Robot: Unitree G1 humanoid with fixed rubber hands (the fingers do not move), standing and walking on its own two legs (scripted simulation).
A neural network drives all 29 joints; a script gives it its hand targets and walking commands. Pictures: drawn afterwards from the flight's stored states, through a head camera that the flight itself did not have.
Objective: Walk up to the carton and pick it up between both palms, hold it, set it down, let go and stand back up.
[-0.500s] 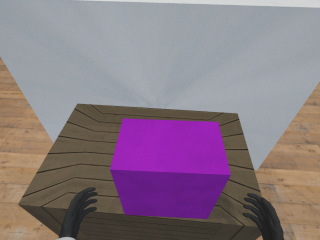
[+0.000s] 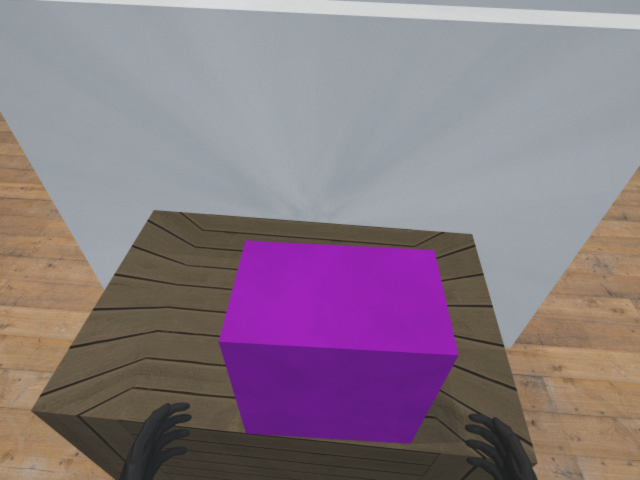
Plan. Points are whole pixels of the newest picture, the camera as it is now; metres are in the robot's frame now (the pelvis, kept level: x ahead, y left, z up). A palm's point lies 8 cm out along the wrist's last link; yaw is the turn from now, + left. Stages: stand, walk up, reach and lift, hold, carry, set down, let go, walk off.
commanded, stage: set down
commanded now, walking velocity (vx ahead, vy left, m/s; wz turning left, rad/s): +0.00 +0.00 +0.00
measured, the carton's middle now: (333, 348) +0.36 +0.00 -0.08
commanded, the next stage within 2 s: let go in 0.36 s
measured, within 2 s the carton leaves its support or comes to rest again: neither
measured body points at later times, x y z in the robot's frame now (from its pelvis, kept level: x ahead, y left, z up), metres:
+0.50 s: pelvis +0.01 +0.01 +0.00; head +0.01 +0.02 +0.45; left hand +0.17 +0.24 -0.09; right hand +0.17 -0.21 -0.08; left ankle -0.01 +0.14 -0.74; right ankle -0.01 -0.09 -0.74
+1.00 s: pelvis +0.01 +0.02 +0.00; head +0.00 +0.02 +0.45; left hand +0.17 +0.25 -0.09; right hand +0.15 -0.23 -0.10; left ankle -0.01 +0.14 -0.74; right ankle -0.01 -0.09 -0.74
